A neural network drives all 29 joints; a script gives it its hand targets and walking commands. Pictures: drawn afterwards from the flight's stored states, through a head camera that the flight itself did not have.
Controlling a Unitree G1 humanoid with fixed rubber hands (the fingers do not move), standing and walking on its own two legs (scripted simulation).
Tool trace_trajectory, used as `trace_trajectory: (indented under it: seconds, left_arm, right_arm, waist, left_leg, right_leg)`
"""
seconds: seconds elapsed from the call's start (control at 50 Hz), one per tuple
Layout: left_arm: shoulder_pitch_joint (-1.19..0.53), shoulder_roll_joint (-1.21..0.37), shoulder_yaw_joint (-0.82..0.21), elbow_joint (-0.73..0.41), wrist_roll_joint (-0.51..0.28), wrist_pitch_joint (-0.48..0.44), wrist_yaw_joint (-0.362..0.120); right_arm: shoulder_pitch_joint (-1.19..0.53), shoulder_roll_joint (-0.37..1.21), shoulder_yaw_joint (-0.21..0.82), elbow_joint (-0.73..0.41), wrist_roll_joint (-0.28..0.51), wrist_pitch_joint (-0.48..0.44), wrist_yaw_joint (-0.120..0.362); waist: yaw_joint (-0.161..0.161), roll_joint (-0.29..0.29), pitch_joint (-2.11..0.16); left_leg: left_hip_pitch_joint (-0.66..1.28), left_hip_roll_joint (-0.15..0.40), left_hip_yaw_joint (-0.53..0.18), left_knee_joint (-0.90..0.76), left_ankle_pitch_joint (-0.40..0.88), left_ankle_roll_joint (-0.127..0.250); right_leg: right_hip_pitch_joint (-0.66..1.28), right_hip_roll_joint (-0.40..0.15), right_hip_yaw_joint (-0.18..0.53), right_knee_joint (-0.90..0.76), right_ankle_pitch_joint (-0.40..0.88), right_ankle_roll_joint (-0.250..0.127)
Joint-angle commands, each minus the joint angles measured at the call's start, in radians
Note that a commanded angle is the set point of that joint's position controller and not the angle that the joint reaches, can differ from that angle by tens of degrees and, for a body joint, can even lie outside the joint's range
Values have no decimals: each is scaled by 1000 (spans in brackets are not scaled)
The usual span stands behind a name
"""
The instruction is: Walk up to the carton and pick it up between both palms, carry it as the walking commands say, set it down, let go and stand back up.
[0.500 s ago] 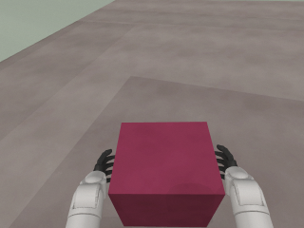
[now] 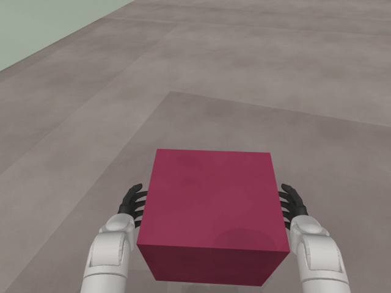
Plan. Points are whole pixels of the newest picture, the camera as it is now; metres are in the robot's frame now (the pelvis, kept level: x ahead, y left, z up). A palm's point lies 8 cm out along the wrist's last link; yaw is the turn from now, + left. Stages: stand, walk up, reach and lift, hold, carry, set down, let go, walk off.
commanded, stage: carry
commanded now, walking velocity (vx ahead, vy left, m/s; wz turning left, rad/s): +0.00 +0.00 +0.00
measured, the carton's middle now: (210, 219) +0.30 +0.00 -0.04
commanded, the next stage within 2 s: hold in 0.64 s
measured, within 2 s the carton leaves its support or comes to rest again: neither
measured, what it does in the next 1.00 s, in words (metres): stands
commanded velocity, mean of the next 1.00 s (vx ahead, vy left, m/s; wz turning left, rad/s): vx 0.00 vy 0.00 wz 0.00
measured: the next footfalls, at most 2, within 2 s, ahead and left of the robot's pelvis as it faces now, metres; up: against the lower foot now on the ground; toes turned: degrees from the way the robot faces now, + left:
none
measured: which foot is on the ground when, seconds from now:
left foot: down 0.00-1.00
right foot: down 0.00-1.00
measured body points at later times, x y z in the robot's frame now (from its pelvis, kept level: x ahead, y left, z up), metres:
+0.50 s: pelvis -0.01 +0.00 +0.00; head +0.01 -0.02 +0.45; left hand +0.27 +0.18 +0.01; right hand +0.27 -0.17 +0.00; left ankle -0.03 +0.13 -0.72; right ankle +0.08 -0.16 -0.72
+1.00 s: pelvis -0.02 -0.02 +0.01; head -0.05 -0.04 +0.46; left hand +0.25 +0.17 +0.03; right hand +0.27 -0.18 +0.03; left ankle -0.03 +0.13 -0.72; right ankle +0.08 -0.16 -0.72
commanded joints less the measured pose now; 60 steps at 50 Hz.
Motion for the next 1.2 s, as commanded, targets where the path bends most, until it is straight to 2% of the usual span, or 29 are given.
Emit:
trace_trajectory:
  seconds: [0.0, 0.08, 0.14, 0.18, 0.22, 0.28, 0.3, 0.4, 0.46, 0.5, 0.52, 0.54, 0.62, 0.64, 0.66, 0.7, 0.74, 0.76, 0.82, 0.84, 0.88, 0.92, 0.96, 1.0, 1.04, 1.06, 1.1, 1.12, 1.18]
  left_arm:
    - [-580, -819, -566, -184, -202, -79, -172]
    - [-518, -785, -543, -136, -178, -69, -163]
    - [-662, -807, -573, -229, -206, -71, -157]
    - [-652, -844, -613, -305, -243, -81, -165]
    - [-564, -860, -599, -196, -217, -67, -171]
    - [-584, -854, -629, -306, -244, -72, -166]
    - [-558, -868, -649, -360, -257, -86, -172]
    - [-554, -832, -647, -336, -236, -78, -178]
    - [-561, -840, -637, -276, -246, -72, -184]
    - [-617, -835, -695, -421, -277, -90, -183]
    - [-593, -815, -588, -213, -218, -73, -182]
    - [-527, -853, -635, -276, -239, -83, -176]
    - [-527, -805, -599, -203, -194, -62, -175]
    - [-571, -866, -527, -211, -223, -95, -169]
    - [-616, -865, -527, -241, -214, -102, -157]
    - [-508, -916, -532, -152, -203, -90, -174]
    - [-639, -874, -521, -118, -153, -97, -184]
    - [-644, -893, -530, -133, -168, -96, -186]
    - [-732, -840, -575, -113, -181, -106, -232]
    - [-719, -885, -574, -70, -180, -104, -236]
    - [-800, -884, -550, -89, -196, -115, -250]
    - [-901, -917, -611, -140, -222, -135, -275]
    - [-835, -895, -548, -56, -185, -140, -279]
    - [-828, -918, -494, 55, -161, -131, -297]
    - [-962, -878, -445, 112, -177, -160, -314]
    - [-925, -874, -409, 164, -139, -155, -319]
    - [-984, -934, -422, 195, -162, -168, -334]
    - [-1046, -925, -390, 246, -127, -168, -338]
    - [-1151, -970, -357, 342, -131, -177, -355]
  right_arm:
    - [-689, 794, 649, -175, 239, -75, 167]
    - [-637, 783, 626, -121, 224, -64, 162]
    - [-638, 822, 572, -74, 215, -62, 167]
    - [-635, 857, 634, -179, 247, -70, 166]
    - [-661, 842, 640, -184, 242, -71, 163]
    - [-657, 824, 666, -276, 268, -82, 165]
    - [-641, 857, 724, -337, 296, -85, 168]
    - [-589, 832, 693, -257, 265, -78, 172]
    - [-617, 816, 687, -260, 247, -76, 165]
    - [-611, 822, 717, -354, 277, -83, 172]
    - [-659, 788, 661, -234, 233, -72, 166]
    - [-649, 811, 706, -315, 263, -85, 165]
    - [-658, 743, 651, -239, 241, -69, 169]
    - [-499, 808, 703, -163, 286, -67, 195]
    - [-582, 786, 724, -213, 311, -81, 206]
    - [-496, 839, 718, -206, 272, -56, 196]
    - [-678, 833, 685, -156, 249, -76, 220]
    - [-643, 872, 697, -135, 262, -60, 226]
    - [-739, 845, 663, -183, 239, -78, 206]
    - [-691, 826, 650, -143, 232, -80, 219]
    - [-804, 895, 658, -148, 246, -74, 220]
    - [-791, 957, 621, -113, 241, -75, 219]
    - [-854, 960, 630, -97, 256, -79, 224]
    - [-827, 971, 563, -1, 252, -72, 242]
    - [-927, 981, 568, 62, 227, -69, 239]
    - [-968, 969, 549, 61, 240, -69, 244]
    - [-1032, 1030, 588, 82, 250, -85, 254]
    - [-1084, 1022, 528, 156, 237, -85, 267]
    - [-1155, 1030, 432, 260, 204, -92, 271]
  waist:
    - [-4, -85, -234]
    - [-2, -73, -256]
    - [4, 92, -188]
    - [0, -9, -264]
    - [-1, -11, -239]
    - [-6, 24, -387]
    - [-4, -49, -431]
    - [-4, 18, -398]
    - [-3, -102, -361]
    - [-8, -55, -398]
    - [-6, -111, -360]
    - [-4, -113, -402]
    - [-7, 15, -278]
    - [28, 35, -219]
    - [40, 62, -253]
    - [-4, -36, -212]
    - [21, -12, -128]
    - [13, -53, -164]
    - [-67, -115, -141]
    - [-75, -46, -156]
    - [-42, -75, -183]
    - [-95, -48, -263]
    - [-46, -50, -238]
    - [-58, -7, -116]
    - [-37, -147, -162]
    - [-5, -38, -171]
    - [-15, -124, -136]
    - [2, -74, -192]
    - [-45, -110, -171]
  left_leg:
    - [-12, 88, -80, -158, 153, 61]
    - [-20, 112, -140, -201, 124, 86]
    - [-87, 98, -111, -256, -25, 63]
    - [-38, 98, -107, -239, 14, 69]
    - [-10, 94, -72, -189, 138, 56]
    - [94, 98, -55, -64, 445, 51]
    - [110, 96, -73, -83, 488, 62]
    - [81, 90, -79, -98, 333, 65]
    - [49, 87, -83, -105, 166, 66]
    - [98, 91, -81, -109, 312, 64]
    - [51, 106, -89, -89, 308, 64]
    - [92, 99, -88, -77, 405, 65]
    - [45, 124, -108, -148, 374, 81]
    - [-6, -120, -143, -236, 346, 30]
    - [-15, -91, -157, -259, 437, 20]
    - [-40, -120, -144, -280, 429, 31]
    - [-80, -145, -134, -300, 215, 31]
    - [-41, -123, -133, -299, 302, 33]
    - [-33, -160, -137, -320, 186, 43]
    - [17, -149, -131, -323, 203, 28]
    - [-20, -155, -141, -319, 122, 43]
    - [0, -172, -131, -304, 116, 35]
    - [6, -188, -119, -295, 126, 43]
    - [-50, -180, -122, -322, 55, 33]
    - [-58, -198, -97, -285, 7, 49]
    - [-55, -187, -105, -280, -25, 44]
    - [-43, -213, -92, -240, -32, 44]
    - [-32, -199, -89, -261, -50, 38]
    - [2, -192, -107, -244, -79, 32]
  right_leg:
    - [190, -73, 56, -105, 85, -52]
    - [205, -46, 43, -95, -4, -55]
    - [171, -40, 37, -88, -74, -46]
    - [211, -46, 38, -101, -56, -60]
    - [189, -63, 61, -101, 68, -54]
    - [226, -72, 47, -54, 324, -55]
    - [264, -60, 23, -15, 319, -55]
    - [243, -49, 37, -48, 190, -58]
    - [229, -79, 81, -89, 130, -76]
    - [242, -57, 35, -28, 232, -69]
    - [236, -66, 48, -53, 190, -57]
    - [250, -68, 34, -12, 325, -67]
    - [180, -39, 17, -7, 183, -39]
    - [543, 179, 54, -101, 157, -71]
    - [581, 194, 52, -73, 221, -68]
    - [644, 181, 49, -128, 279, -69]
    - [570, 175, 59, -153, 104, -70]
    - [587, 174, 62, -151, 161, -63]
    - [607, 175, 57, -206, 83, -47]
    - [588, 176, 36, -219, 76, -58]
    - [606, 178, 43, -204, -9, -48]
    - [610, 178, 46, -210, -6, -49]
    - [592, 171, 44, -230, -32, -38]
    - [550, 173, 30, -231, -111, -48]
    - [581, 170, 14, -265, -240, -30]
    - [567, 163, 29, -245, -245, -36]
    - [550, 149, 38, -279, -323, -21]
    - [518, 161, 32, -278, -332, -38]
    - [457, 162, 17, -268, -372, -37]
